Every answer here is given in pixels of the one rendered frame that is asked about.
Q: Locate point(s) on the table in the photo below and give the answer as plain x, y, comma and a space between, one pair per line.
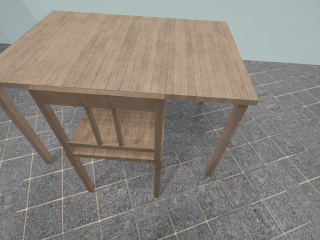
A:
184, 59

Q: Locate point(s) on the chair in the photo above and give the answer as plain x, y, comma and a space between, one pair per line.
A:
115, 125

